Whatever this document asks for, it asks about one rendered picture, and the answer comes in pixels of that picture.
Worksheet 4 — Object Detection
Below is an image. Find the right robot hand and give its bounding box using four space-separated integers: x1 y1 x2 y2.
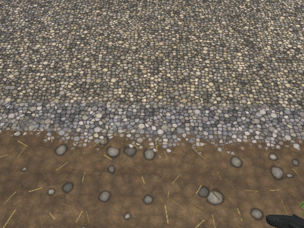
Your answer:
266 214 304 228

